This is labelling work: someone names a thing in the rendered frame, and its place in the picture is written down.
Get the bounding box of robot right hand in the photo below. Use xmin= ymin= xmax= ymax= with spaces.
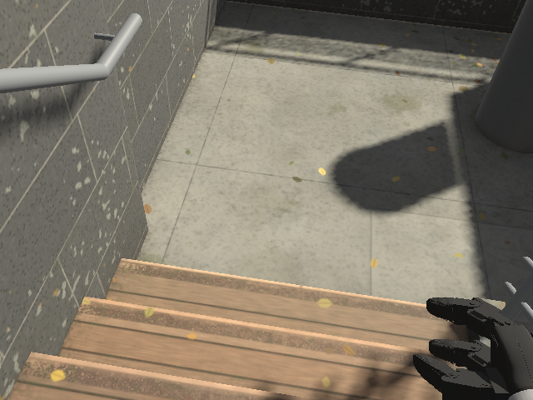
xmin=413 ymin=297 xmax=533 ymax=400

